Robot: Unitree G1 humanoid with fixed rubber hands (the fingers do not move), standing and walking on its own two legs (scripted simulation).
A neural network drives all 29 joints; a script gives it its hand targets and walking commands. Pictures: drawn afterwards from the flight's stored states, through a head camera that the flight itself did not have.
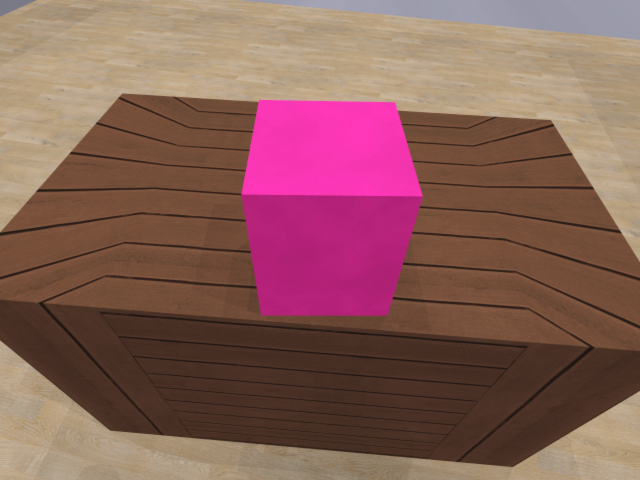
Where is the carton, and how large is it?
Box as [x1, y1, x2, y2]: [241, 100, 422, 315]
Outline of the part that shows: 259,100 241,194 261,315 387,315 422,196 395,103 352,101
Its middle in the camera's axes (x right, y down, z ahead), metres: +0.01 -0.04 +0.59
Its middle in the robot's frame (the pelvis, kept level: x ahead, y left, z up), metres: +0.49 +0.01 +0.07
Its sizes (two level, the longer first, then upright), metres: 0.210 0.200 0.250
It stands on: a pedestal, 0.70 m high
